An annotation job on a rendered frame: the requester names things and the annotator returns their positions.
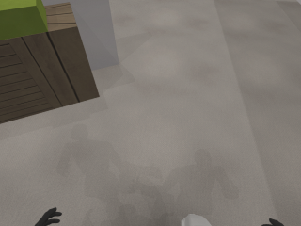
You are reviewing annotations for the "robot left hand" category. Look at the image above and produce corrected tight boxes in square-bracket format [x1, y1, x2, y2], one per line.
[35, 207, 62, 226]

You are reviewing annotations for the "carton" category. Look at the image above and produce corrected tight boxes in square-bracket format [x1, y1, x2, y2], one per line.
[0, 0, 48, 40]

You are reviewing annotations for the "pedestal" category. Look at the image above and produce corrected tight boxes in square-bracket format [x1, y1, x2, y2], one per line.
[0, 2, 100, 124]

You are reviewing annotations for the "robot right thigh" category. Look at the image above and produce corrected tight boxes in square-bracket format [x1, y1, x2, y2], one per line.
[181, 215, 212, 226]

